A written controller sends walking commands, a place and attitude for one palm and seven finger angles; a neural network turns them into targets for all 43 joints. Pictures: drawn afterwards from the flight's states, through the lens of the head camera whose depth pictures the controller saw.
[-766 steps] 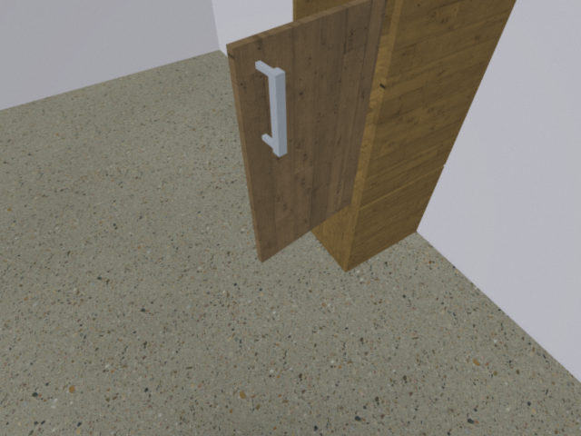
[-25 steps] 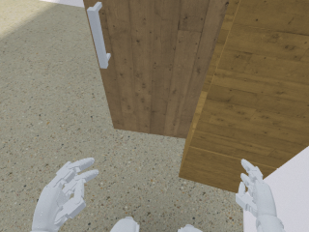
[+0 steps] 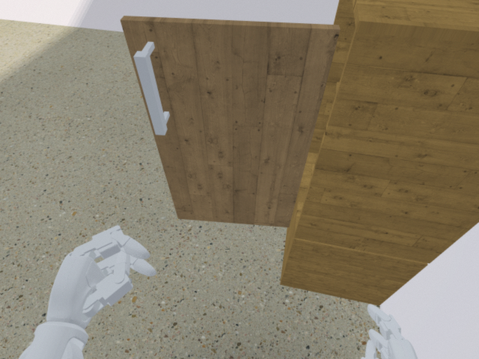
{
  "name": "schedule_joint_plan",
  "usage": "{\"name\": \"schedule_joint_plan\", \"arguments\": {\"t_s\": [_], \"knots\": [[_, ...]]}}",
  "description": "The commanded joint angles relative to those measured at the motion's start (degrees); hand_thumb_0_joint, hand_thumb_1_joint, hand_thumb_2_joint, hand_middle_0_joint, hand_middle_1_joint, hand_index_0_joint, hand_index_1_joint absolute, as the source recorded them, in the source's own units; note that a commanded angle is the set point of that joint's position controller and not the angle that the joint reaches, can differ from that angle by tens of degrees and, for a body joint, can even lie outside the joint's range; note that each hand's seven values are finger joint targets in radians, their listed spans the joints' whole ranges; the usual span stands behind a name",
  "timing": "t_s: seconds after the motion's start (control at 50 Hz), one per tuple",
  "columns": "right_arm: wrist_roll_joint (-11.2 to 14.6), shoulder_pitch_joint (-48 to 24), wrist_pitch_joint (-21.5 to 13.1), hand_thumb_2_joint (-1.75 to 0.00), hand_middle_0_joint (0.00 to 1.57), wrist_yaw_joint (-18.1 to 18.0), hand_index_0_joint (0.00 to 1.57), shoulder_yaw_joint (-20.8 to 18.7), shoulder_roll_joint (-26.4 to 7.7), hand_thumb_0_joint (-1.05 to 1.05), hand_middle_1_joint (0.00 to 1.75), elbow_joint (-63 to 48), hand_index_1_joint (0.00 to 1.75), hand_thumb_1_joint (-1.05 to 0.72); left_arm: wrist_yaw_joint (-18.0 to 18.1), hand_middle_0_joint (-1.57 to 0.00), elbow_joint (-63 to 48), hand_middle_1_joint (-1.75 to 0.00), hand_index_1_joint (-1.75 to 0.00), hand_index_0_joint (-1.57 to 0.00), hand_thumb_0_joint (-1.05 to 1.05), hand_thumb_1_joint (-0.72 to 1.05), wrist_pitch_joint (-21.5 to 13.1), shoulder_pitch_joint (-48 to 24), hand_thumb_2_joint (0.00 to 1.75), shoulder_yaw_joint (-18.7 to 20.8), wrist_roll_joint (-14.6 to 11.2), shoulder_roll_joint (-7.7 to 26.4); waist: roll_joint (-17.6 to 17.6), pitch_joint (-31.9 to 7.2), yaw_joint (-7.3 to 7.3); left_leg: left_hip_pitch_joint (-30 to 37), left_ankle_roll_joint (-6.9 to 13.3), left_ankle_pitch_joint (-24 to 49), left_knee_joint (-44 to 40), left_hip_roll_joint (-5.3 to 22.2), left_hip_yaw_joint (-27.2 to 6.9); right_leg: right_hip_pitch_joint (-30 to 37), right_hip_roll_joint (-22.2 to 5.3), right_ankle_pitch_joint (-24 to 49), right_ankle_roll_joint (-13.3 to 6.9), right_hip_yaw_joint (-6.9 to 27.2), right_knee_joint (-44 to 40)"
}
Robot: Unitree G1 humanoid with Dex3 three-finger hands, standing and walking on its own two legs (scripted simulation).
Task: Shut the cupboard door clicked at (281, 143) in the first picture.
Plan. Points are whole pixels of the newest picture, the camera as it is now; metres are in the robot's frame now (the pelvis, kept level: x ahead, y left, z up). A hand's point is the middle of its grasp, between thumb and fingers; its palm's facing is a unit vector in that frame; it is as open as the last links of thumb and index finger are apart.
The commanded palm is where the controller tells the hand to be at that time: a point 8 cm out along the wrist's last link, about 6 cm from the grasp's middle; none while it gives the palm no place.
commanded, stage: raise the hand and make a fist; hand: left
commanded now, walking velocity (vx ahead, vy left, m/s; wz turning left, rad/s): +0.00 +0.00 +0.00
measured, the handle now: (155, 91) +0.53 +0.20 +0.17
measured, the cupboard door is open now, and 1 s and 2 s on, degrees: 97 97 97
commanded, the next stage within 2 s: bring the fist close to the handle in 0.94 s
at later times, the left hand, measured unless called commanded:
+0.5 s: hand (108, 230) +0.24 +0.18 +0.17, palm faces +0.03 -1.00 -0.08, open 3.1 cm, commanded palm +0.21 +0.23 +0.18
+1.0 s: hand (115, 232) +0.23 +0.17 +0.18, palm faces +0.04 -1.00 -0.07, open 3.1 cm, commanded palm +0.20 +0.21 +0.18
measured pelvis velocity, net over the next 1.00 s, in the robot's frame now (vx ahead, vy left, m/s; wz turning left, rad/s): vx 0.00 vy -0.03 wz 0.00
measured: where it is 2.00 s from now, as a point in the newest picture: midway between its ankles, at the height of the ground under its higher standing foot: outside the picture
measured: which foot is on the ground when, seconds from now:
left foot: down 0.00-1.00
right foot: down 0.00-1.00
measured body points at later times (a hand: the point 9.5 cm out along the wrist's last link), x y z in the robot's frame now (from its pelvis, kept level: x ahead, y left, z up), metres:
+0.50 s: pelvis +0.02 -0.01 +0.03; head +0.00 -0.03 +0.48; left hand +0.23 +0.24 +0.17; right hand +0.21 -0.22 -0.04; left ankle +0.01 +0.10 -0.70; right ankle +0.01 -0.12 -0.70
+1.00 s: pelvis +0.00 -0.03 +0.03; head -0.02 -0.05 +0.48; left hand +0.22 +0.22 +0.18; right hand +0.19 -0.25 -0.03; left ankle +0.01 +0.10 -0.70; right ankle +0.01 -0.12 -0.70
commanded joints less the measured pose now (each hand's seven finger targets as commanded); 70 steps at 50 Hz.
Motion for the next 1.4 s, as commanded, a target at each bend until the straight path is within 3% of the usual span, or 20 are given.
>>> {"name": "schedule_joint_plan", "arguments": {"t_s": [0.0,0.04,0.16,0.36,0.52,0.58,0.74,0.76,0.84,0.86,0.9,1.0,1.08,1.16,1.2,1.24,1.26,1.28,1.36,1.38], "knots": [[0.62,-6.39,-4.18,-0.9,0.2,-0.42,0.2,-2.15,-5.5,0.0,0.3,-10.41,0.3,-0.9,0.16,-1.1,-14.74,-1.28,-1.28,-1.1,0.0,0.9,-2.25,-5.65,0.9,5.31,-1.27,6.53,0.13,-7.4,1.09,6.01,-0.78,12.53,-12.04,-0.24,-4.21,6.71,2.08,8.77,-0.89,1.09,-8.08],[0.63,-6.29,-4.21,-0.9,0.2,-0.38,0.2,-2.05,-5.46,0.0,0.3,-10.2,0.3,-0.9,0.24,-1.13,-16.0,-1.32,-1.32,-1.13,0.0,0.9,-1.51,-6.11,0.9,6.01,-1.49,6.97,2.53,-8.02,1.44,8.16,-1.0,15.85,-12.52,-0.23,-4.0,7.88,2.2,12.39,-1.01,0.79,-8.21],[0.89,-6.59,-3.57,-0.9,0.2,-0.29,0.2,-1.37,-5.63,0.0,0.3,-9.31,0.3,-0.9,-0.97,-1.24,-14.68,-1.44,-1.44,-1.24,0.0,0.9,3.09,-8.74,0.9,6.58,-1.6,7.57,0.94,-5.71,1.29,11.36,-0.91,20.47,-14.65,0.03,-3.77,11.29,2.4,17.85,-0.84,0.49,-10.97],[1.25,-9.34,-2.93,-0.9,0.2,-1.35,0.2,-0.07,-5.33,0.0,0.3,-7.76,0.3,-0.9,-3.03,-1.3,-13.73,-1.5,-1.5,-1.3,0.0,0.9,9.69,-18.69,0.9,10.45,-3.37,10.45,-1.3,-4.93,1.85,16.17,-0.35,20.44,-18.85,-0.33,-2.94,16.56,2.09,19.48,-0.5,1.4,-16.85],[1.67,-11.77,-2.85,-0.9,0.2,-1.77,0.2,0.42,-4.97,0.0,0.3,-6.71,0.3,-0.9,-4.27,-1.3,-13.13,-1.5,-1.5,-1.3,0.0,0.9,13.79,-25.55,0.9,12.31,-4.12,12.22,0.99,-4.75,2.93,19.64,-0.31,21.33,-22.29,-0.76,-2.58,19.89,1.7,20.44,-0.57,1.52,-20.09],[1.88,-12.13,-2.62,-0.9,0.2,-1.43,0.2,0.31,-4.81,0.0,0.3,-6.5,0.3,-0.9,-5.0,-1.3,-9.06,-1.5,-1.5,-1.3,0.0,0.9,15.32,-21.16,0.9,11.36,-4.84,9.26,-3.4,-2.96,3.08,18.83,-0.24,21.38,-22.52,-0.76,-2.05,20.08,1.48,21.01,-0.17,1.79,-21.04],[1.6,-12.55,-2.55,-0.9,0.2,-1.41,0.2,-0.13,-4.82,0.0,0.3,-7.08,0.3,-0.9,-3.03,-1.3,-13.93,-1.5,-1.5,-1.3,0.0,0.9,13.65,-24.66,0.9,12.3,-3.65,11.23,-0.37,-3.79,2.97,20.36,-0.12,19.04,-23.02,-1.1,-1.31,19.68,1.32,16.68,-0.07,2.9,-22.31],[1.45,-12.16,-2.59,-0.9,0.2,-1.37,0.2,-0.18,-5.14,0.0,0.3,-6.61,0.3,-0.9,-2.57,-1.3,-13.11,-1.5,-1.5,-1.3,0.0,0.9,13.18,-24.11,0.9,13.49,-3.6,12.76,-2.66,-3.19,2.91,19.44,-0.07,18.41,-22.69,-0.86,-1.31,19.8,1.11,15.5,0.19,3.56,-22.89],[1.51,-12.4,-3.22,-0.9,0.2,-1.48,0.2,-0.21,-4.84,0.0,0.3,-6.1,0.3,-0.9,-2.58,-1.3,-13.07,-1.5,-1.5,-1.3,0.0,0.9,11.56,-25.08,0.9,11.75,-3.29,11.01,0.81,-2.18,2.61,20.33,-0.12,17.45,-23.25,-1.13,-1.01,19.03,1.18,14.63,-0.01,3.52,-23.33],[1.46,-12.0,-3.26,-0.9,0.2,-1.37,0.2,-0.21,-5.12,0.0,0.3,-5.72,0.3,-0.9,-2.46,-1.3,-11.92,-1.5,-1.5,-1.3,0.0,0.9,11.62,-24.27,0.9,12.23,-3.25,11.68,-1.35,-1.95,2.51,19.49,-0.13,17.04,-23.16,-0.92,-1.23,19.4,1.11,13.64,0.12,3.78,-23.66],[1.65,-12.59,-3.35,-0.9,0.2,-1.49,0.2,-0.25,-4.91,0.0,0.3,-5.83,0.3,-0.9,-2.97,-1.3,-11.65,-1.5,-1.5,-1.3,0.0,0.9,11.95,-24.44,0.9,10.92,-3.32,10.37,0.01,-0.91,2.5,19.49,-0.11,15.68,-23.48,-1.08,-1.06,18.63,1.01,11.5,0.11,3.99,-24.34],[1.74,-12.98,-3.59,-0.9,0.2,-1.72,0.2,-0.26,-5.05,0.0,0.3,-5.88,0.3,-0.9,-3.32,-1.3,-10.22,-1.5,-1.5,-1.3,0.0,0.9,13.22,-24.03,0.9,11.31,-3.53,10.73,-2.15,0.04,2.6,18.59,-0.04,13.53,-23.41,-1.0,-1.08,17.98,0.7,6.4,0.45,5.11,-25.83],[1.66,-12.87,-3.78,-0.9,0.2,-2.04,0.2,-0.23,-5.1,0.0,0.3,-4.79,0.3,-0.9,-2.62,-1.3,-9.15,-1.5,-1.5,-1.3,0.0,0.9,12.58,-31.34,0.9,11.28,-3.2,11.59,-1.41,-0.14,1.66,18.95,0.03,13.27,-23.33,-0.87,-1.37,17.16,0.75,5.69,0.46,5.13,-25.75],[1.61,-12.21,-4.15,-0.9,0.2,-2.44,0.2,-0.17,-5.55,0.0,0.3,-3.71,0.3,-0.9,-2.36,-1.3,-4.84,-1.5,-1.5,-1.3,0.0,0.9,11.83,-36.92,0.9,10.45,-2.7,11.81,-1.71,-2.03,1.35,20.1,0.07,14.17,-23.55,-0.83,-1.92,17.47,1.12,8.78,0.16,4.2,-24.33],[1.83,-12.33,-4.07,-0.9,0.2,-2.47,0.2,-0.19,-5.34,0.0,0.3,-3.5,0.3,-0.9,-2.87,-1.3,-3.78,-1.5,-1.5,-1.3,0.0,0.9,11.81,-39.86,0.9,8.36,-2.36,10.11,0.86,-3.1,1.25,21.1,-0.06,15.13,-24.1,-0.92,-1.91,17.87,1.28,11.43,-0.13,3.2,-23.29],[1.7,-12.11,-3.91,-0.9,0.2,-2.5,0.2,-0.19,-5.54,0.0,0.3,-3.48,0.3,-0.9,-2.93,-1.3,-1.65,-1.5,-1.5,-1.3,0.0,0.9,12.5,-40.87,0.9,8.91,-2.04,10.85,0.54,-4.15,1.57,21.36,-0.12,17.03,-24.23,-0.92,-2.08,18.67,1.35,14.69,-0.34,2.8,-22.44],[1.66,-11.57,-3.6,-0.9,0.2,-2.35,0.2,-0.37,-5.79,0.0,0.3,-3.2,0.3,-0.9,-2.71,-1.3,0.88,-1.5,-1.5,-1.3,0.0,0.9,12.86,-39.56,0.9,10.39,-1.95,12.1,-2.44,-4.39,1.86,20.5,-0.14,17.36,-24.12,-0.66,-2.01,19.4,1.28,14.83,-0.21,2.92,-22.54],[1.69,-12.0,-3.33,-0.9,0.2,-2.27,0.2,-0.28,-5.41,0.0,0.3,-3.51,0.3,-0.9,-3.02,-1.3,1.25,-1.5,-1.5,-1.3,0.0,0.9,13.29,-39.9,0.9,9.07,-2.04,10.22,-2.03,-4.52,1.98,20.41,-0.06,17.76,-24.33,-0.81,-1.82,19.48,1.25,15.66,-0.2,2.85,-22.41],[1.67,-12.0,-2.15,-0.9,0.2,-1.98,0.2,-0.34,-5.79,0.0,0.3,-3.53,0.3,-0.9,-1.74,-1.3,3.35,-1.5,-1.5,-1.3,0.0,0.9,13.97,-44.92,0.9,11.35,-1.49,12.91,-1.51,-5.72,2.25,20.73,-0.34,19.02,-24.6,-0.66,-1.82,20.28,1.31,16.75,-0.55,2.56,-21.9],[1.78,-12.56,-1.99,-0.9,0.2,-1.91,0.2,-0.25,-5.27,0.0,0.3,-4.06,0.3,-0.9,-1.69,-1.3,2.79,-1.5,-1.5,-1.3,0.0,0.9,13.98,-46.02,0.9,9.55,-1.33,10.88,0.12,-5.99,2.17,21.29,-0.32,19.43,-24.74,-0.72,-1.64,19.94,1.32,17.44,-0.62,2.49,-21.77]]}}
